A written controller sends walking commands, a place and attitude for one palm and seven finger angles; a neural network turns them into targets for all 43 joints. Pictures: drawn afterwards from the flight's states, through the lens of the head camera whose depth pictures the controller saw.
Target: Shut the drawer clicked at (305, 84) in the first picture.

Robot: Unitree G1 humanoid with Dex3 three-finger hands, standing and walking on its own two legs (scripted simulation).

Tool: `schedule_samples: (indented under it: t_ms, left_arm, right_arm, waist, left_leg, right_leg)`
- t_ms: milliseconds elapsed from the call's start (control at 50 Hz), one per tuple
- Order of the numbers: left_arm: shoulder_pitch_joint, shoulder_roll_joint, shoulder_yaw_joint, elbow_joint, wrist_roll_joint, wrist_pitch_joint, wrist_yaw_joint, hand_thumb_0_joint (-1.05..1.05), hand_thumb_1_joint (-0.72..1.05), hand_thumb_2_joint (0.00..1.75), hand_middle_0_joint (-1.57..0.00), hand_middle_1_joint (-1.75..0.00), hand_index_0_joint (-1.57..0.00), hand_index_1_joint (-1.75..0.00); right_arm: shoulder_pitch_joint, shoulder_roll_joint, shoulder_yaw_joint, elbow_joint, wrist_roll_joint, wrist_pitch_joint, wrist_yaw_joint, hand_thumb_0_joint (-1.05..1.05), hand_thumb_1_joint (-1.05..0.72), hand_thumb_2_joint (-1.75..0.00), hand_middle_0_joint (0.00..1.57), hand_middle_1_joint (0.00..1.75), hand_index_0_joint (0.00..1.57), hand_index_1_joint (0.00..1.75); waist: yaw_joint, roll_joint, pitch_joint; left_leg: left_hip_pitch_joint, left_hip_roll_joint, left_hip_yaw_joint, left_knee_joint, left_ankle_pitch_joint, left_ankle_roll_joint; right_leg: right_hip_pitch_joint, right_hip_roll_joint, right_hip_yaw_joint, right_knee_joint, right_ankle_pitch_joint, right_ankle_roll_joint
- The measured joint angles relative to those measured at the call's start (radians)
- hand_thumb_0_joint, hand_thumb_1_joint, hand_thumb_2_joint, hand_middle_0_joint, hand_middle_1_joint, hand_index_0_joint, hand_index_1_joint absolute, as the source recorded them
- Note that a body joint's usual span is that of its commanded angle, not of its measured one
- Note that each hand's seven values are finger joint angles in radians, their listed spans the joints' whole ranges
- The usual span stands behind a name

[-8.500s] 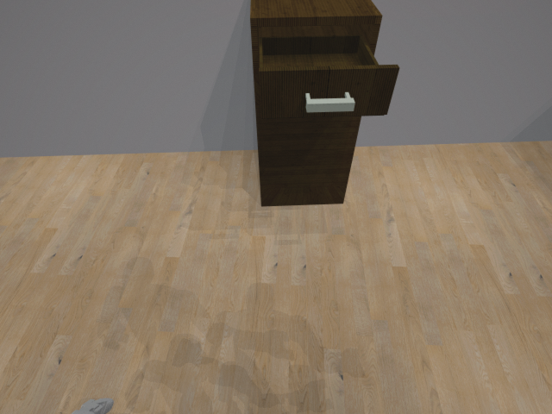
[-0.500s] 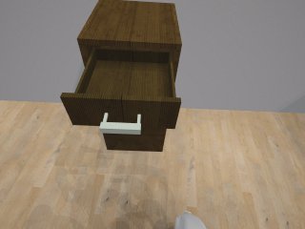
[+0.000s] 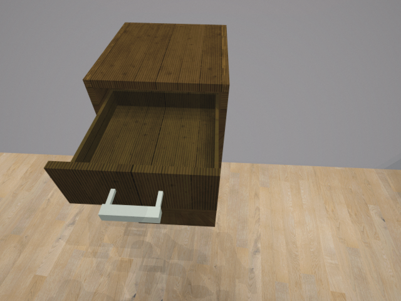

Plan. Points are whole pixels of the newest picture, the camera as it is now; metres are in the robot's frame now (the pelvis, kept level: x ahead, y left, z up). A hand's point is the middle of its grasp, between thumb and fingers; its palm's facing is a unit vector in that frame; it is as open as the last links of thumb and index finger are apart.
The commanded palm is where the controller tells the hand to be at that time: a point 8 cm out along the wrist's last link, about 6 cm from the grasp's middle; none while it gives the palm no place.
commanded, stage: come to a stop and stand still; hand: left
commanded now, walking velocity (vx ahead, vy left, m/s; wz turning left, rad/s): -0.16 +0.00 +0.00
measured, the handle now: (133, 204) +0.31 +0.18 +0.01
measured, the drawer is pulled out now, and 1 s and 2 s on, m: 0.30 0.30 0.30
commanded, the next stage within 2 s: look again from close up in 1.50 s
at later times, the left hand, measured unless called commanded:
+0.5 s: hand out of the picture +0.00 +0.20 -0.17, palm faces +0.00 -0.97 -0.25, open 7.4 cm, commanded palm none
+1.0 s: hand out of the picture +0.07 +0.22 -0.17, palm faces -0.03 -0.98 -0.22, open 7.3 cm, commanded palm none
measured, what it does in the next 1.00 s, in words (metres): shifts its weight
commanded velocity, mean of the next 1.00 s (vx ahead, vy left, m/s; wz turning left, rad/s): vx -0.01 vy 0.00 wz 0.00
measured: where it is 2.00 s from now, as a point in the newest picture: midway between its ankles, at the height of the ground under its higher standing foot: outside the picture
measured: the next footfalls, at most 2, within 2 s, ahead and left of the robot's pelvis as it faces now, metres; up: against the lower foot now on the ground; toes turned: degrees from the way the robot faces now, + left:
none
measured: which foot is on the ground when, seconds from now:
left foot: down 0.00-1.00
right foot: down 0.00-1.00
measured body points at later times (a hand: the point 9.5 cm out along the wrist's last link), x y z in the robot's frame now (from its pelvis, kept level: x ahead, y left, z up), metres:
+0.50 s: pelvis +0.00 +0.01 +0.00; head -0.01 +0.01 +0.45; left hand +0.00 +0.25 -0.15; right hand +0.01 -0.23 -0.16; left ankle +0.02 +0.11 -0.72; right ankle +0.04 -0.09 -0.73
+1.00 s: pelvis +0.03 +0.04 +0.01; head +0.06 +0.04 +0.45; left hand +0.07 +0.27 -0.15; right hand +0.03 -0.18 -0.15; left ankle +0.01 +0.11 -0.73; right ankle +0.04 -0.09 -0.73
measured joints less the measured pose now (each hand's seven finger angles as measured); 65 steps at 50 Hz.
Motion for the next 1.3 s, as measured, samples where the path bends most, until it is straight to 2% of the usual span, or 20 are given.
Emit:
schedule_samples:
  t_ms: [40,100,240,300,360,420,480,520,560,700,840,1080,1300]
  left_arm:
    - [0.007,0.007,0.002,0.008,-0.003,0.016,0.001,-0.01,0.93,0.90,-0.20,-0.30,-0.20,-0.30]
    - [0.024,0.009,0.001,0.002,-0.001,0.033,0.003,0.00,0.92,0.90,-0.20,-0.30,-0.20,-0.30]
    - [0.063,0.001,-0.004,0.004,0.010,0.042,-0.005,0.00,0.91,0.90,-0.20,-0.30,-0.20,-0.30]
    - [0.090,0.002,-0.002,0.016,0.013,0.041,-0.007,0.00,0.91,0.90,-0.20,-0.30,-0.20,-0.30]
    - [0.123,0.016,-0.024,-0.009,0.015,0.041,-0.002,0.00,0.91,0.90,-0.20,-0.30,-0.20,-0.30]
    - [0.137,0.026,-0.028,-0.032,0.016,0.044,0.007,0.00,0.91,0.90,-0.20,-0.30,-0.20,-0.30]
    - [0.121,0.037,-0.021,-0.055,0.013,0.047,0.014,0.00,0.91,0.90,-0.20,-0.30,-0.20,-0.30]
    - [0.099,0.043,-0.017,-0.074,0.012,0.047,0.016,0.00,0.91,0.90,-0.20,-0.30,-0.20,-0.30]
    - [0.061,0.052,-0.014,-0.091,0.009,0.046,0.016,0.00,0.91,0.90,-0.20,-0.30,-0.20,-0.30]
    - [-0.011,0.034,-0.024,-0.138,0.002,0.015,0.003,0.00,0.91,0.90,-0.20,-0.30,-0.20,-0.30]
    - [-0.003,0.014,-0.028,-0.118,-0.003,0.011,0.005,0.00,0.91,0.90,-0.20,-0.30,-0.20,-0.30]
    - [0.054,0.011,-0.027,-0.043,-0.003,0.014,0.013,0.00,0.92,0.90,-0.20,-0.30,-0.20,-0.30]
    - [0.065,-0.008,-0.033,0.004,-0.002,0.013,0.014,0.00,0.91,0.90,-0.20,-0.30,-0.20,-0.30]
  right_arm:
    - [-0.010,0.017,0.004,0.001,-0.001,0.003,0.001,0.01,-0.94,-0.90,0.19,0.30,0.19,0.29]
    - [-0.019,0.028,0.010,-0.010,-0.004,0.011,-0.001,0.01,-0.94,-0.90,0.20,0.30,0.19,0.29]
    - [-0.039,0.018,0.003,-0.025,-0.005,0.032,0.008,0.00,-0.94,-0.90,0.20,0.30,0.20,0.30]
    - [-0.028,0.013,-0.002,-0.022,-0.005,0.034,0.013,0.00,-0.94,-0.90,0.20,0.30,0.20,0.30]
    - [-0.002,0.008,-0.006,-0.054,-0.022,0.036,0.021,0.00,-0.93,-0.90,0.20,0.30,0.20,0.30]
    - [0.037,0.001,-0.009,-0.064,-0.020,0.046,0.023,0.01,-0.93,-0.90,0.20,0.30,0.20,0.30]
    - [0.082,-0.001,-0.011,-0.059,-0.016,0.053,0.028,0.01,-0.92,-0.90,0.20,0.30,0.20,0.29]
    - [0.116,-0.002,-0.010,-0.055,-0.012,0.049,0.029,0.01,-0.92,-0.90,0.20,0.30,0.20,0.29]
    - [0.136,0.008,-0.004,-0.042,-0.014,0.044,0.027,0.01,-0.92,-0.90,0.20,0.30,0.20,0.29]
    - [0.159,0.028,0.028,-0.013,-0.015,0.025,0.022,0.01,-0.91,-0.90,0.20,0.30,0.19,0.29]
    - [0.117,0.047,0.038,0.000,-0.014,0.010,0.021,0.01,-0.91,-0.90,0.20,0.30,0.20,0.29]
    - [0.037,0.011,0.029,0.026,-0.005,-0.002,0.010,0.02,-0.92,-0.90,0.20,0.30,0.20,0.29]
    - [0.005,0.005,0.034,0.049,-0.001,-0.007,0.000,0.01,-0.93,-0.90,0.20,0.30,0.20,0.29]
  waist:
    - [0.010,-0.035,0.010]
    - [0.025,-0.061,0.022]
    - [0.032,-0.045,0.050]
    - [0.024,-0.037,0.037]
    - [-0.001,-0.033,0.032]
    - [-0.018,-0.023,0.005]
    - [-0.027,-0.022,-0.023]
    - [-0.037,-0.018,-0.041]
    - [-0.045,-0.037,-0.042]
    - [-0.041,-0.040,-0.023]
    - [-0.041,-0.033,0.005]
    - [-0.019,-0.039,0.029]
    - [-0.008,-0.042,0.031]
  left_leg:
    - [0.024,-0.021,0.012,-0.022,0.024,0.026]
    - [0.043,-0.035,0.027,-0.051,0.020,0.041]
    - [0.034,-0.049,0.037,-0.095,0.056,0.047]
    - [0.020,-0.052,0.037,-0.096,0.020,0.045]
    - [-0.003,-0.059,0.026,-0.068,0.019,0.050]
    - [-0.039,-0.058,0.010,0.016,-0.078,0.048]
    - [-0.043,-0.053,0.006,0.114,-0.120,0.044]
    - [-0.007,-0.046,0.006,0.088,-0.127,0.045]
    - [-0.001,-0.057,0.011,0.073,-0.103,0.062]
    - [0.045,-0.086,0.046,-0.034,-0.063,0.090]
    - [0.081,-0.100,0.058,-0.083,-0.057,0.098]
    - [0.134,-0.101,0.065,-0.095,-0.090,0.101]
    - [0.180,-0.106,0.064,-0.121,-0.098,0.105]
  right_leg:
    - [0.004,-0.021,0.010,0.025,-0.018,0.010]
    - [0.007,-0.034,0.024,0.017,-0.009,0.021]
    - [-0.017,-0.045,0.034,0.002,0.016,0.024]
    - [-0.026,-0.045,0.036,-0.018,0.028,0.019]
    - [-0.053,-0.045,0.044,0.019,0.013,0.018]
    - [-0.065,-0.040,0.041,0.046,-0.004,0.015]
    - [-0.067,-0.033,0.038,0.063,-0.018,0.018]
    - [-0.074,-0.027,0.030,0.078,-0.029,0.023]
    - [-0.084,-0.039,0.034,0.099,-0.042,0.031]
    - [-0.059,-0.057,0.070,0.015,0.010,0.057]
    - [-0.039,-0.066,0.085,-0.006,0.000,0.071]
    - [0.009,-0.064,0.093,-0.012,-0.031,0.081]
    - [0.052,-0.066,0.094,-0.033,-0.040,0.089]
